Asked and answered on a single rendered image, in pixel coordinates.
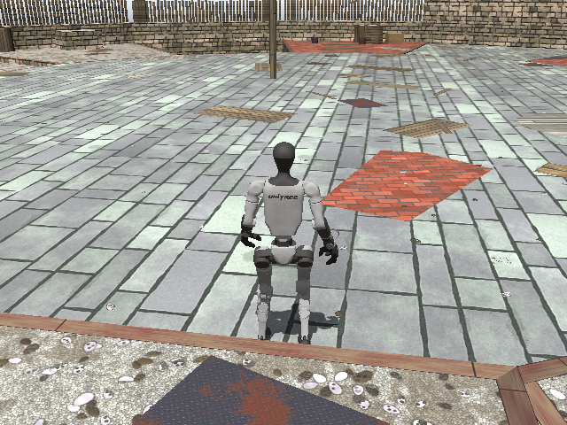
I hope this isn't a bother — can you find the robot left forearm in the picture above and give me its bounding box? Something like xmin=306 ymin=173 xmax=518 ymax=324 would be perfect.
xmin=241 ymin=215 xmax=252 ymax=237

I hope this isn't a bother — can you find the robot left hand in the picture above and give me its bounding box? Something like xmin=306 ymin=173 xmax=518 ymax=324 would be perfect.
xmin=240 ymin=233 xmax=261 ymax=248

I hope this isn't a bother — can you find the left robot foot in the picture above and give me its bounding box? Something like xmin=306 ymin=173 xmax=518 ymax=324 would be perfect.
xmin=258 ymin=327 xmax=271 ymax=340

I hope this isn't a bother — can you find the robot right hand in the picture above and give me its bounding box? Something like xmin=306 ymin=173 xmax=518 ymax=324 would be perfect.
xmin=319 ymin=245 xmax=338 ymax=265

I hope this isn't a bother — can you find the robot right forearm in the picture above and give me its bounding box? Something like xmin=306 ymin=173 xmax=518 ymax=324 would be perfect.
xmin=317 ymin=217 xmax=336 ymax=250

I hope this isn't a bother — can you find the humanoid robot head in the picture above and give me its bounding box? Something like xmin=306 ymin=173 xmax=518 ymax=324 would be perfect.
xmin=268 ymin=142 xmax=299 ymax=186

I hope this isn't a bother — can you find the left robot upper arm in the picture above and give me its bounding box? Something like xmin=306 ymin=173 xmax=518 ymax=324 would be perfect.
xmin=243 ymin=180 xmax=265 ymax=228

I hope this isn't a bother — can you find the right robot upper arm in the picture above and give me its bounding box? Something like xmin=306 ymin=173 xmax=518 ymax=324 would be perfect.
xmin=302 ymin=181 xmax=326 ymax=230

